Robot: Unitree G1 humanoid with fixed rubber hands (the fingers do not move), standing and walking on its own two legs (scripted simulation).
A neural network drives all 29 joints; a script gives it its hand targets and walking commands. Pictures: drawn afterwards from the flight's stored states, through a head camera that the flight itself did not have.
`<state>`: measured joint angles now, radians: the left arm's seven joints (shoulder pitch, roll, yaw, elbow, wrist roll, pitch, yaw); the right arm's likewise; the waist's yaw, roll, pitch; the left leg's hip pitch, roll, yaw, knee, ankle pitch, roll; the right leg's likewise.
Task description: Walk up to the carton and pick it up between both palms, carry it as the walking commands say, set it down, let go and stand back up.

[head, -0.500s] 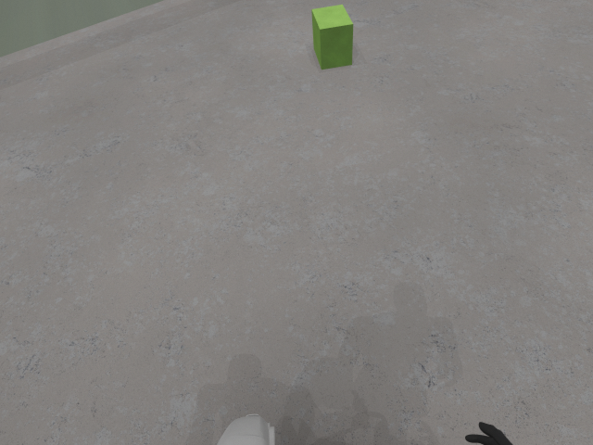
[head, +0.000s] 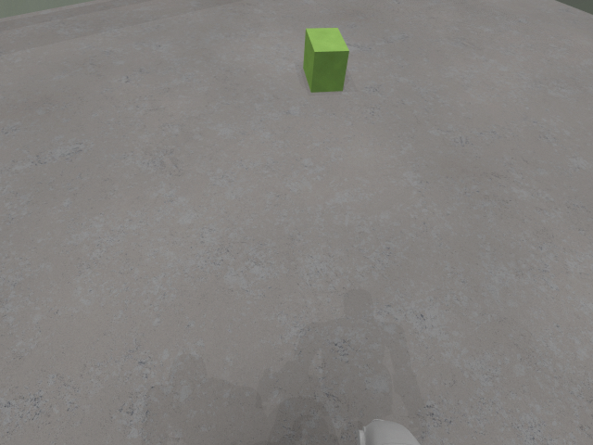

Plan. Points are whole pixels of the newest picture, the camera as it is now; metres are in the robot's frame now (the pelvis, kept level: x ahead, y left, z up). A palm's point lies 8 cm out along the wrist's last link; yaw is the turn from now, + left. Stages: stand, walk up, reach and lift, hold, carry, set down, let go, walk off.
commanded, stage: walk up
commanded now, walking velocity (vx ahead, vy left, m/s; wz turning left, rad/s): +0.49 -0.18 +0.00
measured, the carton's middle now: (324, 60) +2.24 -0.08 -0.66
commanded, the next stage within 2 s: none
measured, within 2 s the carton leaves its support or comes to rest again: neither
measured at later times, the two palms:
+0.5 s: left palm (207, 401) +0.19 +0.17 -0.14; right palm (510, 352) +0.29 -0.33 -0.13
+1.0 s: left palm (225, 256) +0.45 +0.18 -0.15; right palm (490, 329) +0.32 -0.30 -0.12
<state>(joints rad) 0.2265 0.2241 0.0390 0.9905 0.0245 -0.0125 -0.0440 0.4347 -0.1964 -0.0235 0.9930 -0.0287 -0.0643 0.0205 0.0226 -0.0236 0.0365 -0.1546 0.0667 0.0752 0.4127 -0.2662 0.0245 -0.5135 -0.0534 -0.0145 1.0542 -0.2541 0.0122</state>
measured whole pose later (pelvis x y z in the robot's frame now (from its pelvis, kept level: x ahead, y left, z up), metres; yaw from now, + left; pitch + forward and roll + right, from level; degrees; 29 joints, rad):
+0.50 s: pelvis +0.19 -0.08 -0.01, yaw +0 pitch -1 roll +1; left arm 0.30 0.21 0.03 1.06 0.03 -0.08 -0.02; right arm 0.14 -0.25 -0.02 0.97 -0.03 -0.04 0.02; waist 0.02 0.00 0.06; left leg -0.43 0.09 0.07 0.96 -0.40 -0.04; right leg -0.21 -0.05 -0.05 0.49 -0.26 0.00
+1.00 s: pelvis +0.38 -0.05 +0.00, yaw +0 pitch +2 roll -2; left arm 0.17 0.21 0.04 0.99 0.02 -0.02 -0.05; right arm 0.47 -0.21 -0.02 1.01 -0.03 -0.07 0.02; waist -0.01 -0.01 0.02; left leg -0.16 0.10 0.07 0.37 -0.25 -0.02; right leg -0.50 -0.06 -0.05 0.90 -0.31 0.03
